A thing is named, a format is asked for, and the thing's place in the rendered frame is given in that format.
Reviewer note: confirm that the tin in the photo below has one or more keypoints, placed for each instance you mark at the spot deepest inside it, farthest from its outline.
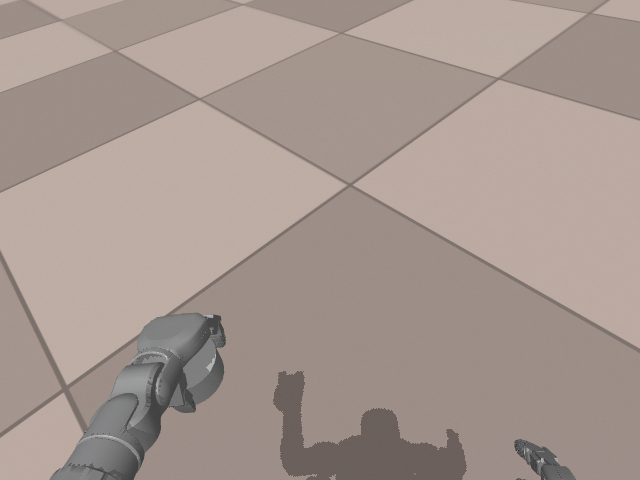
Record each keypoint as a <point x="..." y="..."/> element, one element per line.
<point x="204" y="372"/>

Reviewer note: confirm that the left robot arm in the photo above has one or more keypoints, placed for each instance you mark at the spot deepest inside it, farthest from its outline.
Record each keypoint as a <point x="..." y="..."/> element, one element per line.
<point x="128" y="423"/>

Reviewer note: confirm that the right robot hand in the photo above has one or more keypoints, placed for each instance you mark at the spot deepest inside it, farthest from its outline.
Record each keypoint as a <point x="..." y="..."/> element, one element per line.
<point x="542" y="461"/>

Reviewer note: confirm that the left robot hand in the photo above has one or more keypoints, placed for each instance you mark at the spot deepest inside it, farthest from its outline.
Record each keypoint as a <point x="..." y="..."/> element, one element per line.
<point x="183" y="335"/>

